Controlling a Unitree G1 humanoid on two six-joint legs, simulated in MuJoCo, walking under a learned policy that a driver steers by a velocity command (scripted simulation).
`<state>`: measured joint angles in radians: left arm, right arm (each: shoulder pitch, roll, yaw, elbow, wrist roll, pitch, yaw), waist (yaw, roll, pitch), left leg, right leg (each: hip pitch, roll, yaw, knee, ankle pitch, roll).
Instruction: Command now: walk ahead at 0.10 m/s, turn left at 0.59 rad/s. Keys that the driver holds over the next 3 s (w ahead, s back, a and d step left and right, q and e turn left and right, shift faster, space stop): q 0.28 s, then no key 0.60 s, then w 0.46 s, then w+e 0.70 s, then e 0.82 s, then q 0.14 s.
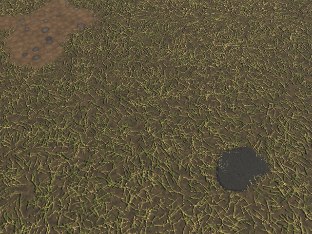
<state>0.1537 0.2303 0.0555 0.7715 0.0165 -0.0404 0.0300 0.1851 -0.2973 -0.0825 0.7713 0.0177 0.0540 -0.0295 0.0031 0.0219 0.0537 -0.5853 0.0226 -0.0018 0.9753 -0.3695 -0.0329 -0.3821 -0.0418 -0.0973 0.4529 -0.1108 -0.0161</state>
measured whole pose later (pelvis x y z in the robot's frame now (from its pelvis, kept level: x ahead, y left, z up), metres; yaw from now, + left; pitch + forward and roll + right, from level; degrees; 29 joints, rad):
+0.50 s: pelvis +0.06 +0.04 +0.01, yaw +14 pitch +2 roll -1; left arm 0.10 0.28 0.08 0.81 -0.01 0.01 0.03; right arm 0.16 -0.25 -0.06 0.74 -0.01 0.03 -0.04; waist -0.01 -0.03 0.02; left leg -0.27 -0.08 -0.09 0.43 -0.19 0.07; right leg -0.48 -0.03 0.06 0.79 -0.31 0.07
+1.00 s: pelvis +0.11 +0.01 +0.00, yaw +15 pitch -1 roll +0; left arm 0.15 0.24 0.04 0.92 -0.01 -0.03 0.01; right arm 0.21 -0.25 -0.06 0.93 0.01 0.01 -0.03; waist 0.00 0.00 0.01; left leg -0.21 -0.05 -0.10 0.57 -0.39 0.04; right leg -0.21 0.02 0.01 0.54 -0.32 -0.03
